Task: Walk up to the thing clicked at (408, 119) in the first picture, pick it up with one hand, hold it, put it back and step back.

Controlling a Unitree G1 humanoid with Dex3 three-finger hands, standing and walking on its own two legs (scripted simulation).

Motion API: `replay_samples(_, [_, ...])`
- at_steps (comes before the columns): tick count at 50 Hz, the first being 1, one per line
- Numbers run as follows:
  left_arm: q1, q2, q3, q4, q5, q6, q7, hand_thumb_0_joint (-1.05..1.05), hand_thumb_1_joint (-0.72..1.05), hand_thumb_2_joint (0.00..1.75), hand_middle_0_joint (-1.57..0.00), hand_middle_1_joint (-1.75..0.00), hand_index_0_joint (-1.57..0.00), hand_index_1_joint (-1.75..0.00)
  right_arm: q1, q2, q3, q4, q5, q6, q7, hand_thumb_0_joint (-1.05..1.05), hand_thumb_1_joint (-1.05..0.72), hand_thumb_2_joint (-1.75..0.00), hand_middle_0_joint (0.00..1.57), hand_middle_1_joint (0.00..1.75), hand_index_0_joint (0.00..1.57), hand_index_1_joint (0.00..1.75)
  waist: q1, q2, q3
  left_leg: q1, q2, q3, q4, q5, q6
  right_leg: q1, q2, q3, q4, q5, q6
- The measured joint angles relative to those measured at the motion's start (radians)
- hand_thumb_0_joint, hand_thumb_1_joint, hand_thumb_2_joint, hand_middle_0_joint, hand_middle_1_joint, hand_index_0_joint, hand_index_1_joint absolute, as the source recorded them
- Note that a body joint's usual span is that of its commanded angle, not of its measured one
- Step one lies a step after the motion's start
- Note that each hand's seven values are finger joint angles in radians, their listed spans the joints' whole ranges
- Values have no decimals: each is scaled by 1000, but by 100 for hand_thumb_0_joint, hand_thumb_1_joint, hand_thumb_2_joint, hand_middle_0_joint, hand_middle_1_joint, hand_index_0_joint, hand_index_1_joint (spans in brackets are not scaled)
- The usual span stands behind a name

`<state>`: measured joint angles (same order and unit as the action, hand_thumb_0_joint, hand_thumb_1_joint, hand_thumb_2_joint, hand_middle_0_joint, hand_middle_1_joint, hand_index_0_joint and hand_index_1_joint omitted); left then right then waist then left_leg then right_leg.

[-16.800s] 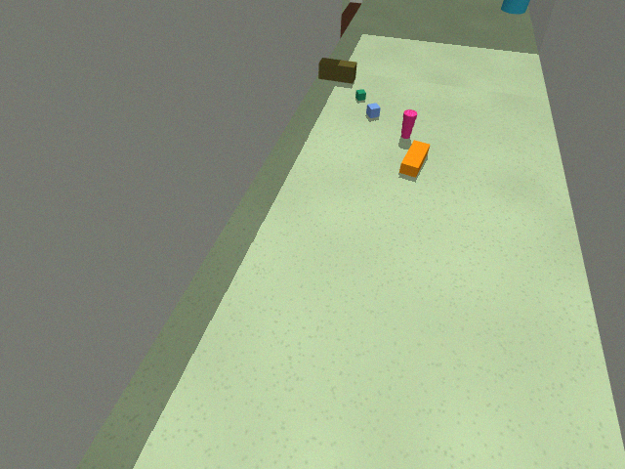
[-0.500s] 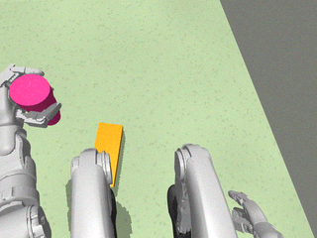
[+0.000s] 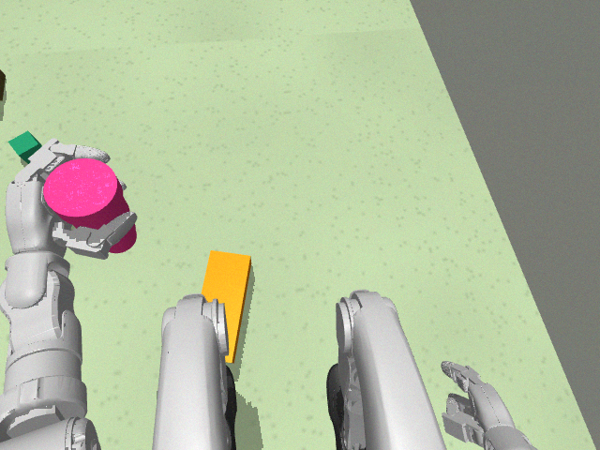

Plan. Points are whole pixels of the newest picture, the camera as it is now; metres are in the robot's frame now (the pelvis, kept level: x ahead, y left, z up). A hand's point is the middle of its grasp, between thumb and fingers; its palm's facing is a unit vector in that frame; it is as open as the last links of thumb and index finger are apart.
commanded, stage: lift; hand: left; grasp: from the side
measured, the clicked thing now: (102, 215) +0.41 +0.25 -0.02
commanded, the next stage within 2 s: hold in 1.72 s
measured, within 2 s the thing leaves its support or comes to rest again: neither
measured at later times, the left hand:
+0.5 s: hand (0, 130) +0.39 +0.24 +0.19, palm faces +0.16 -0.99 -0.05, open 9.7 cm
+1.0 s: hand out of the picture +0.38 +0.23 +0.29, palm faces +0.16 -0.99 -0.04, open 9.7 cm
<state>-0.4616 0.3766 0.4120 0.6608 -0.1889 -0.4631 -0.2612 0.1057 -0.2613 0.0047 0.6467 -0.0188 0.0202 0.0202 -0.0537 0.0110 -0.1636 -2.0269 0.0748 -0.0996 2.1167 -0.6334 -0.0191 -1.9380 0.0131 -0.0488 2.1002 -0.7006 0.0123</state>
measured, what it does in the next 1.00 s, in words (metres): rises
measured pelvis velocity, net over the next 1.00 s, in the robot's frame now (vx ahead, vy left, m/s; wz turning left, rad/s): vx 0.05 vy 0.02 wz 0.08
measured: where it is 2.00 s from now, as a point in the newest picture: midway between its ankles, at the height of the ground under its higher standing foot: (285, 438)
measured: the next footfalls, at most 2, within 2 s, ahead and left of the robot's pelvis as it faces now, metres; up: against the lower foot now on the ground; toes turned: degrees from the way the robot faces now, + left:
none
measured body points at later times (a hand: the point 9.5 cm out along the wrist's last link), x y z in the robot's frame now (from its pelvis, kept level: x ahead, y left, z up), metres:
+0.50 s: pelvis +0.03 +0.01 +0.15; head +0.17 +0.04 +0.58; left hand +0.37 +0.29 +0.19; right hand +0.22 -0.23 +0.04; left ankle +0.10 +0.14 -0.38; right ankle +0.09 -0.12 -0.38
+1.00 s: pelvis +0.05 +0.02 +0.25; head +0.13 +0.04 +0.69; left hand +0.36 +0.28 +0.30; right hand +0.21 -0.22 +0.15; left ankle +0.10 +0.14 -0.38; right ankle +0.09 -0.12 -0.38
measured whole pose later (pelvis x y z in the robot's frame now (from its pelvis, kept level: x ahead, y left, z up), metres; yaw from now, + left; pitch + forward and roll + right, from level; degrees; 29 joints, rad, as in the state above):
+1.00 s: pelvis +0.05 +0.02 +0.25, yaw +4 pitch +16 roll -3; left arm -0.12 0.25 0.18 0.32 -0.18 -0.28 -0.09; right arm 0.23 -0.22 0.00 0.61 0.03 -0.06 -0.03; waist -0.03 0.03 -0.11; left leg -1.02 0.06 -0.03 1.24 -0.50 0.00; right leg -0.93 -0.02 -0.04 1.20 -0.53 0.03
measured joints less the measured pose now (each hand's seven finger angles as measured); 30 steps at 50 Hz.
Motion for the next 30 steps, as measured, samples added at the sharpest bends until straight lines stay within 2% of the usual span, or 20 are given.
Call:
replay_samples(5, [55, -20, -28, -95, -11, 41, 9, 4, -35, 113, -81, -106, -73, -105, 3, 5, -2, -15, 19, -7, -13, 0, -92, -89, 20, 30, 20, 30, 10, 1, -6, 66, 1, 9, -75, 7, 1, 64, -3, 2, -76, 10, 0])
replay_samples(10, [115, -40, -61, -217, -27, 95, 40, 4, -35, 113, -82, -106, -73, -105, 9, 12, -5, -31, 37, -15, -31, 0, -92, -89, 20, 30, 20, 30, 21, 3, -11, 151, -1, 15, -162, 10, 1, 150, -7, 1, -165, 13, 0])
replay_samples(19, [216, -59, -123, -359, -9, 188, 117, 4, -35, 113, -81, -106, -73, -105, 14, 20, -14, -53, 58, -26, -53, 0, -91, -89, 20, 30, 20, 30, 24, 17, -19, 362, -2, 28, -341, 15, 4, 363, -12, -1, -354, 27, 2])
replay_samples(26, [295, -83, -161, -418, -19, 225, 149, 4, -35, 113, -82, -106, -73, -105, 33, 25, -12, -55, 65, -46, -63, 0, -91, -89, 20, 30, 20, 30, 26, 20, -19, 553, -4, 39, -496, 32, 8, 555, -16, -2, -515, 50, 5])
replay_samples(30, [314, -91, -176, -413, -10, 227, 164, 4, -35, 113, -82, -106, -73, -105, 47, 29, -11, -55, 65, -58, -64, 0, -91, -89, 20, 30, 20, 30, 22, 16, -12, 652, -7, 44, -576, 47, 9, 655, -19, -2, -599, 68, 7])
